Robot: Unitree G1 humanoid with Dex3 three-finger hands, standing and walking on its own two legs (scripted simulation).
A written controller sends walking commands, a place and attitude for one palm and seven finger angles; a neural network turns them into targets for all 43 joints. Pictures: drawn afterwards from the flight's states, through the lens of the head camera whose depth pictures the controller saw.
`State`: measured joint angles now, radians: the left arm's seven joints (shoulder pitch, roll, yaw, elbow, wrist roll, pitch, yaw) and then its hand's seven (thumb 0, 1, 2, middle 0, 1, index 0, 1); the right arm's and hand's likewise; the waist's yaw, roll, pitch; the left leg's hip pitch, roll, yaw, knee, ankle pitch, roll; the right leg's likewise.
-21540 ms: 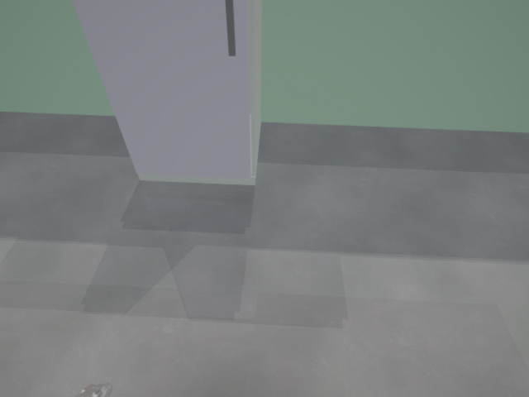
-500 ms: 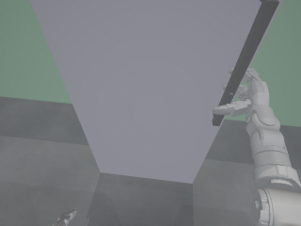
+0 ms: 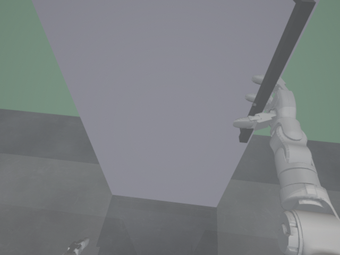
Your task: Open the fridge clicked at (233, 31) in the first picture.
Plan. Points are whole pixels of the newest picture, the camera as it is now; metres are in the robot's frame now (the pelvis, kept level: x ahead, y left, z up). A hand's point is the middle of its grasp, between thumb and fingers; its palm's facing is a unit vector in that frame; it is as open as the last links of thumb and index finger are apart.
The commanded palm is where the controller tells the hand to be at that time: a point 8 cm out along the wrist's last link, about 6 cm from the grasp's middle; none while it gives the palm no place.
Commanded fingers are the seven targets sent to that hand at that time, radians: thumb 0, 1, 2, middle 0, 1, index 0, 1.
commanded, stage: slide the fingers in behind the handle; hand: right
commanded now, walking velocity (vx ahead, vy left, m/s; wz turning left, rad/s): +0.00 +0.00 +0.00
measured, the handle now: (263, 84) +0.49 -0.18 +0.18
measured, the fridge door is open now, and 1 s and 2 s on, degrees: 0 0 0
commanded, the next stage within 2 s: grip the handle and tug to test in 0.12 s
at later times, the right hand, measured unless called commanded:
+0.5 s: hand (254, 104) +0.44 -0.15 +0.16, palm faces +0.06 +1.00 -0.01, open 12.2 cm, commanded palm +0.41 -0.20 +0.15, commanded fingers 0.00 -0.20 -0.60 0.38 1.30 0.38 1.30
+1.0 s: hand (255, 104) +0.43 -0.15 +0.16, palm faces +0.07 +1.00 +0.00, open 5.7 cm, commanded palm +0.41 -0.20 +0.15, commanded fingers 0.00 -0.90 -0.90 0.45 1.40 0.45 1.40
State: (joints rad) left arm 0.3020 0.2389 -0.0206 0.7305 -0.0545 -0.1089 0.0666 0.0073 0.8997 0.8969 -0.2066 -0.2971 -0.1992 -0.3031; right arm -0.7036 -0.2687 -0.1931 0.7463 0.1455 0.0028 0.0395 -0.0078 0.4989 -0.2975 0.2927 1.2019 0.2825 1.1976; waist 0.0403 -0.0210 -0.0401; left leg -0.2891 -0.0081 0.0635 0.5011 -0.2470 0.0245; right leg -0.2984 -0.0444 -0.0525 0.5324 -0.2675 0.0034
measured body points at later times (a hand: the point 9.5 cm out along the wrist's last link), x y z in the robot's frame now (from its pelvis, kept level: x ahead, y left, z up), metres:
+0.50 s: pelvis +0.00 +0.00 +0.00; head +0.00 +0.00 +0.45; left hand +0.11 +0.25 -0.11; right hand +0.43 -0.20 +0.16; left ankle +0.01 +0.10 -0.74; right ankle +0.01 -0.12 -0.74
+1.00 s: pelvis +0.01 +0.00 +0.00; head +0.01 +0.00 +0.45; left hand +0.11 +0.25 -0.11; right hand +0.42 -0.21 +0.16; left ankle +0.01 +0.10 -0.74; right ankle +0.01 -0.12 -0.74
